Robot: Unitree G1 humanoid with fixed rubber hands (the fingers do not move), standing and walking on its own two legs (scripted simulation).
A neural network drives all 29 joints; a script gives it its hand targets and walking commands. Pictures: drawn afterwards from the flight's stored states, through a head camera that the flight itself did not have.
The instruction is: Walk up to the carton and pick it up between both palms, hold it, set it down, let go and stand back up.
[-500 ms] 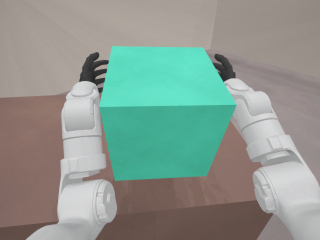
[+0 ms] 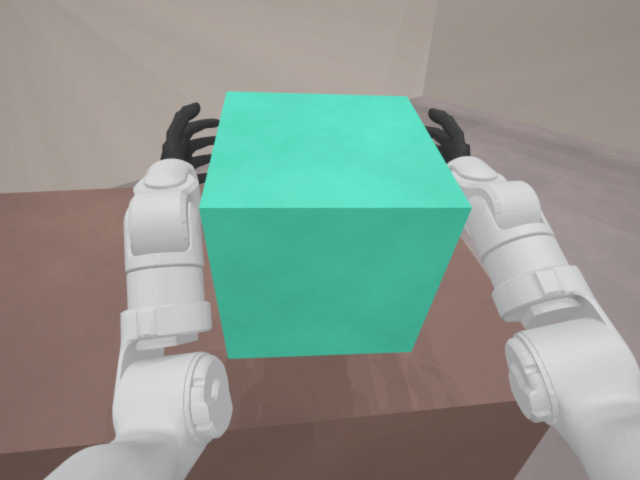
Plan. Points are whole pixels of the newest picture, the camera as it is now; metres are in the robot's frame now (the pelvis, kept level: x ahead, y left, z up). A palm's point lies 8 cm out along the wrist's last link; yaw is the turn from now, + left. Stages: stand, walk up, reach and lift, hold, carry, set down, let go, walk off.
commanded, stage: hold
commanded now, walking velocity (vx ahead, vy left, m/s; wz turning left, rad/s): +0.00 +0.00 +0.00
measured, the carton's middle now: (320, 223) +0.35 +0.01 +0.22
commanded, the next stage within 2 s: none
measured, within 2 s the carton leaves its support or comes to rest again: neither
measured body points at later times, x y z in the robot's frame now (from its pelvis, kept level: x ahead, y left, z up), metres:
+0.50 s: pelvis +0.00 +0.00 +0.00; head -0.08 +0.02 +0.44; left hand +0.38 +0.16 +0.29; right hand +0.38 -0.16 +0.27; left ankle +0.03 +0.12 -0.75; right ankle -0.01 -0.13 -0.75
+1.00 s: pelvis +0.00 +0.00 +0.00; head -0.08 +0.03 +0.44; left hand +0.38 +0.16 +0.29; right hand +0.38 -0.15 +0.27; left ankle +0.03 +0.12 -0.75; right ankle -0.01 -0.13 -0.75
